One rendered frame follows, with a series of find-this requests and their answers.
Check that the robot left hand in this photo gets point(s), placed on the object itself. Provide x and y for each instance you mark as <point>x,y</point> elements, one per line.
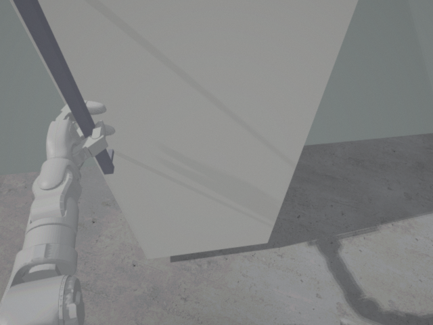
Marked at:
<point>64,141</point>

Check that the left robot upper arm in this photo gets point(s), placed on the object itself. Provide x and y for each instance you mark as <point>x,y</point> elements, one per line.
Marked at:
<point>51,301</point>

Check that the handle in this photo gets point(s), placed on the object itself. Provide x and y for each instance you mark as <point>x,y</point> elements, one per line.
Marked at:
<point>38,26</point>

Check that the robot left forearm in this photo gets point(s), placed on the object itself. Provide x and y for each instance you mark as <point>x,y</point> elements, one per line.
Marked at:
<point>49,245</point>

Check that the fridge door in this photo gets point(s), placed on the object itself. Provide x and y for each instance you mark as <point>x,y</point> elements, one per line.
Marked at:
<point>211,101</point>

